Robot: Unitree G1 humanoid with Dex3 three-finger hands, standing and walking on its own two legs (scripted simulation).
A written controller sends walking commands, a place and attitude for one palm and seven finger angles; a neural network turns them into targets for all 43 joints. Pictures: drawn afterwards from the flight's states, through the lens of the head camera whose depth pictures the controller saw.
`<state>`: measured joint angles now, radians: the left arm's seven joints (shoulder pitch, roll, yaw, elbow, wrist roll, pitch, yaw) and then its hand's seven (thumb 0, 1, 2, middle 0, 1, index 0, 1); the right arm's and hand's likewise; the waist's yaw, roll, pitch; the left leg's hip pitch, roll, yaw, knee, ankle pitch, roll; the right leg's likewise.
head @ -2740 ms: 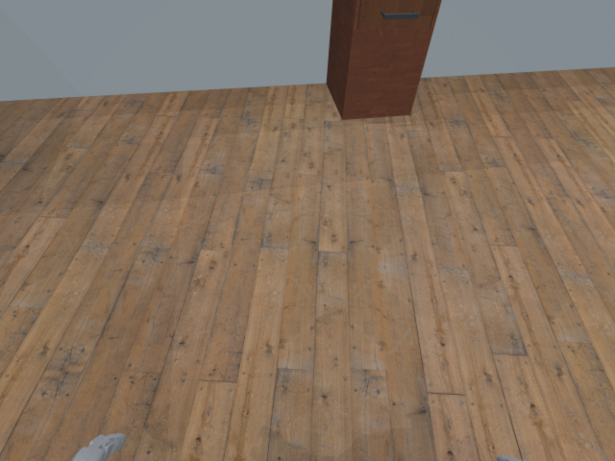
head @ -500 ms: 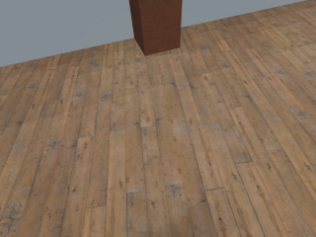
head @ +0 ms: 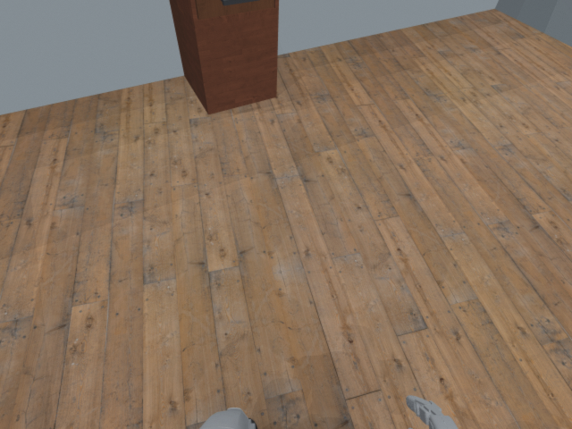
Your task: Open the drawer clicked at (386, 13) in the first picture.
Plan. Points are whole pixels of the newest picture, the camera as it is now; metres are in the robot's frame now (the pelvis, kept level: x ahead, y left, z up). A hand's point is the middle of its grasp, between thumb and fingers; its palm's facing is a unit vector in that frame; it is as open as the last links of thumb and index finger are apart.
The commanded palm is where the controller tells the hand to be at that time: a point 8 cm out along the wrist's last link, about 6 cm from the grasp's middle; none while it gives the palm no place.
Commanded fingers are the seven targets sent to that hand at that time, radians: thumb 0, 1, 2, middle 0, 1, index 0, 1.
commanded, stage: walk to a spot facing it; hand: left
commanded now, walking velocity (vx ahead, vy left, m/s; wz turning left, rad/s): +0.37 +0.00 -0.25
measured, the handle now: out of the picture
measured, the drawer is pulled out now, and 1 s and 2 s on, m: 0.00 0.00 0.00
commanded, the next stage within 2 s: none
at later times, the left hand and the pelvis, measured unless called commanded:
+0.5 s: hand (229, 288) +0.37 +0.16 -0.16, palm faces -0.25 -0.96 -0.14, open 7.4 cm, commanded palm none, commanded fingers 0.00 0.90 0.90 -0.20 -0.30 -0.20 -0.30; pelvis +0.23 +0.01 +0.01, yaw -10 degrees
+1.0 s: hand (225, 251) +0.47 +0.19 -0.19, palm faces -0.12 -0.98 -0.15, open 7.3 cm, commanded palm none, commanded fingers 0.00 0.90 0.90 -0.20 -0.30 -0.20 -0.30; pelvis +0.48 +0.00 +0.00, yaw -11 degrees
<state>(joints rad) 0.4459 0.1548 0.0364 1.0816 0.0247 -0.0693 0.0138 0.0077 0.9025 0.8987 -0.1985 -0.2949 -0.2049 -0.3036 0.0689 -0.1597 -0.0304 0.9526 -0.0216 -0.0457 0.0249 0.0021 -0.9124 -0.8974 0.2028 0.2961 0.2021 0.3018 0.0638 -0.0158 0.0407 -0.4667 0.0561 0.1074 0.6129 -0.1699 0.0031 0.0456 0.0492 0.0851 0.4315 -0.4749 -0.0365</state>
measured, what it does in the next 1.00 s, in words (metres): walks ahead: right foot, then left foot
